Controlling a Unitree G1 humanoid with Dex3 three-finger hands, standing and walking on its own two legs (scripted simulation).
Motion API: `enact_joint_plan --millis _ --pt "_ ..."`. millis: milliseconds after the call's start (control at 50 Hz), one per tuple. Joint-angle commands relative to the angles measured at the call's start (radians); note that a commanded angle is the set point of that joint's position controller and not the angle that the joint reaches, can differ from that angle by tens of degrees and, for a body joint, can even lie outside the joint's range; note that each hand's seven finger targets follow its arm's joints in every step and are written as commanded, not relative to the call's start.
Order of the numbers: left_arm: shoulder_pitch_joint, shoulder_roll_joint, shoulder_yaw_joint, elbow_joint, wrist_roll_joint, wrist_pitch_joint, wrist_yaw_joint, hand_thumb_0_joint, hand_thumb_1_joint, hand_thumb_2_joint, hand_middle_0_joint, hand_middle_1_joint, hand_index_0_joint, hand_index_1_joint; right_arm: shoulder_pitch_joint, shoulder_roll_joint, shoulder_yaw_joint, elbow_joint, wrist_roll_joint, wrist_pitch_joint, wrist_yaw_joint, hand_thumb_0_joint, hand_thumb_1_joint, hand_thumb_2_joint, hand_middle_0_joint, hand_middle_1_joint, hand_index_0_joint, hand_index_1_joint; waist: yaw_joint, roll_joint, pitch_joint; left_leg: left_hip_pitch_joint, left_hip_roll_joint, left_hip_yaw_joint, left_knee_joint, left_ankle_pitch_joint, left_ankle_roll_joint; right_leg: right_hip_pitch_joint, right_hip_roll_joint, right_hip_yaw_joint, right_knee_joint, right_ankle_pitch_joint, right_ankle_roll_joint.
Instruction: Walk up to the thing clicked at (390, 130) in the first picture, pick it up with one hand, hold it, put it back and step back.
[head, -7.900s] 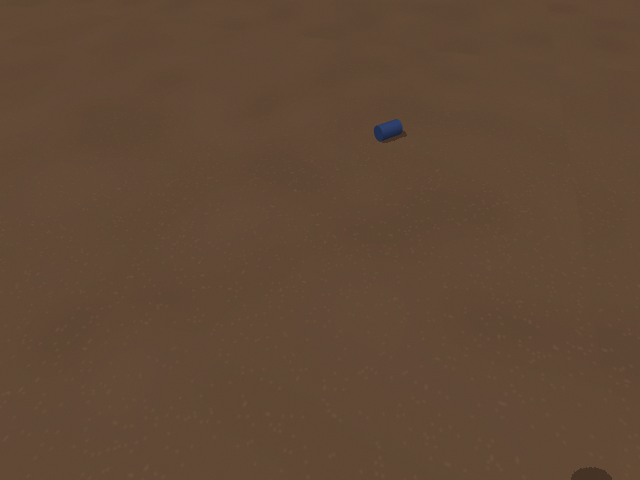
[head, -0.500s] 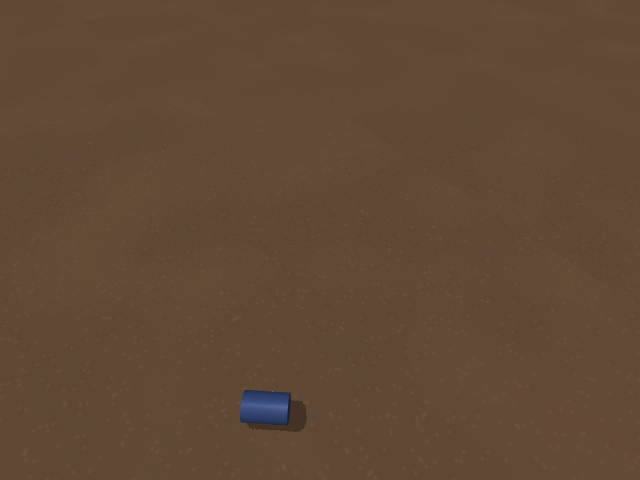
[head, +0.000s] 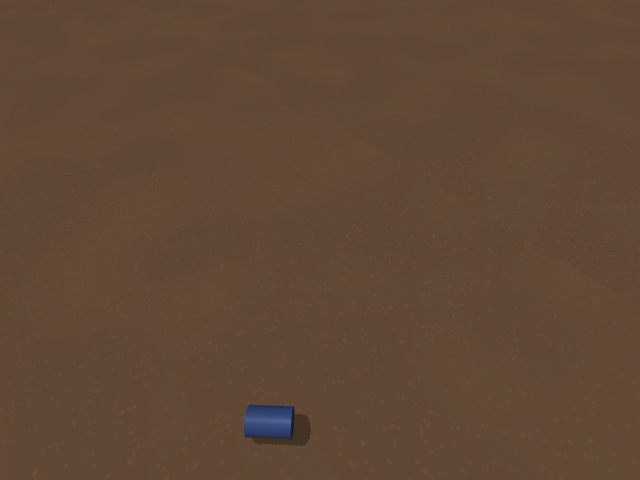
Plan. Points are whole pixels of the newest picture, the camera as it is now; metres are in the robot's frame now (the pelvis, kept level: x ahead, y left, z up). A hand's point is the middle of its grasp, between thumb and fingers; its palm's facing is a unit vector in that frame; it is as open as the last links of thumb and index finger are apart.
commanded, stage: walk up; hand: left
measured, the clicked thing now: (270, 421) +0.43 +0.20 -0.73
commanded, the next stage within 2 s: stand in 0.36 s
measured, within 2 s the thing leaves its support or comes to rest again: neither
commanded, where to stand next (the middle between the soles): +0.08 +0.02 m, yaw -1 degrees
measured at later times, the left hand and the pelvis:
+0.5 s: hand out of the picture +0.11 +0.25 -0.15, palm faces -0.03 -0.94 -0.35, open 7.4 cm; pelvis +0.01 +0.00 +0.00, yaw +0 degrees
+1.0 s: hand out of the picture +0.08 +0.25 -0.15, palm faces -0.01 -0.94 -0.34, open 7.4 cm; pelvis +0.01 +0.00 +0.00, yaw +1 degrees
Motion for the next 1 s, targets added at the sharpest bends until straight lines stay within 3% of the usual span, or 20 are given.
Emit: enact_joint_plan --millis 0,120,280,320,340,420,540,620,680,720,980 --pt "-0.063 0.233 0.046 -0.06 -0.001 -0.02 0.01 0.0 0.9 0.9 -0.2 -0.3 -0.2 -0.3 -0.044 -0.205 -0.032 -0.064 -0.005 -0.022 -0.017 0.0 -0.9 -0.9 0.2 0.3 0.2 0.3 0.0 -0.034 -0.098 0.042 0.099 -0.083 -0.081 0.033 0.025 0.008 -0.085 0.067 -0.081 0.084 -0.054" --pt "-0.066 0.227 0.046 -0.063 0.0 -0.016 0.011 0.0 0.9 0.9 -0.2 -0.3 -0.2 -0.3 -0.032 -0.204 -0.035 -0.06 -0.007 -0.02 -0.019 0.0 -0.9 -0.9 0.2 0.3 0.2 0.3 -0.002 -0.03 -0.085 0.042 0.1 -0.084 -0.084 0.04 0.024 0.001 -0.082 0.067 -0.093 0.055 -0.055" --pt "-0.061 0.222 0.048 -0.067 -0.001 -0.011 0.012 0.0 0.9 0.9 -0.2 -0.3 -0.2 -0.3 -0.015 -0.206 -0.037 -0.058 -0.008 -0.023 -0.022 0.0 -0.9 -0.9 0.2 0.3 0.2 0.3 -0.001 -0.018 -0.108 0.053 0.109 -0.085 -0.087 0.095 0.029 0.034 -0.077 0.053 -0.068 0.114 -0.053" --pt "-0.06 0.217 0.047 -0.066 0.0 -0.008 0.012 0.0 0.9 0.9 -0.2 -0.3 -0.2 -0.3 -0.022 -0.208 -0.037 -0.061 -0.009 -0.022 -0.023 0.0 -0.9 -0.9 0.2 0.3 0.2 0.3 0.001 -0.007 -0.089 0.037 0.11 -0.087 -0.098 0.067 0.031 0.029 -0.074 0.047 -0.064 0.112 -0.051" --pt "-0.046 0.206 0.049 -0.055 -0.003 -0.004 0.009 0.0 0.9 0.9 -0.2 -0.3 -0.2 -0.3 -0.029 -0.182 -0.025 -0.062 -0.012 -0.033 -0.026 0.0 -0.9 -0.9 0.2 0.3 0.2 0.3 0.002 -0.051 -0.098 0.039 0.129 -0.117 -0.112 0.116 0.029 0.045 -0.073 0.049 -0.067 0.107 -0.046" --pt "-0.037 0.203 0.052 -0.061 -0.004 -0.003 0.005 0.0 0.9 0.9 -0.2 -0.3 -0.2 -0.3 -0.021 -0.203 -0.025 -0.057 -0.013 -0.045 -0.032 0.0 -0.9 -0.9 0.2 0.3 0.2 0.3 0.003 -0.016 -0.108 0.067 0.127 -0.102 -0.104 0.183 0.025 0.058 -0.08 0.056 -0.077 0.147 -0.044" --pt "-0.031 0.207 0.054 -0.063 -0.001 -0.002 0.003 0.0 0.9 0.9 -0.2 -0.3 -0.2 -0.3 -0.023 -0.195 -0.024 -0.06 -0.012 -0.047 -0.035 0.0 -0.9 -0.9 0.2 0.3 0.2 0.3 -0.004 -0.009 -0.106 0.074 0.122 -0.093 -0.106 0.171 0.017 0.059 -0.081 0.055 -0.091 0.147 -0.044" --pt "-0.038 0.213 0.055 -0.066 0.0 0.0 0.003 0.0 0.9 0.9 -0.2 -0.3 -0.2 -0.3 -0.022 -0.193 -0.023 -0.059 -0.012 -0.043 -0.034 0.0 -0.9 -0.9 0.2 0.3 0.2 0.3 -0.009 -0.014 -0.077 0.046 0.12 -0.098 -0.119 0.082 0.016 0.05 -0.081 0.055 -0.108 0.089 -0.047" --pt "-0.022 0.208 0.054 -0.065 0.003 -0.003 0.002 0.0 0.9 0.9 -0.2 -0.3 -0.2 -0.3 -0.034 -0.193 -0.025 -0.065 -0.011 -0.042 -0.033 0.0 -0.9 -0.9 0.2 0.3 0.2 0.3 -0.005 -0.018 -0.091 0.07 0.121 -0.094 -0.104 0.118 0.02 0.048 -0.085 0.057 -0.112 0.121 -0.046" --pt "-0.028 0.209 0.054 -0.064 0.001 -0.004 0.003 0.0 0.9 0.9 -0.2 -0.3 -0.2 -0.3 -0.022 -0.193 -0.024 -0.061 -0.012 -0.041 -0.032 0.0 -0.9 -0.9 0.2 0.3 0.2 0.3 -0.011 -0.017 -0.076 0.054 0.116 -0.096 -0.115 0.068 0.017 0.041 -0.082 0.056 -0.122 0.079 -0.045" --pt "0.004 0.202 0.049 -0.063 0.001 -0.001 0.001 0.0 0.9 0.9 -0.2 -0.3 -0.2 -0.3 -0.03 -0.202 -0.02 -0.063 -0.009 -0.042 -0.033 0.0 -0.9 -0.9 0.2 0.3 0.2 0.3 0.002 -0.017 -0.089 0.072 0.116 -0.098 -0.103 0.117 0.019 0.048 -0.085 0.049 -0.123 0.113 -0.047"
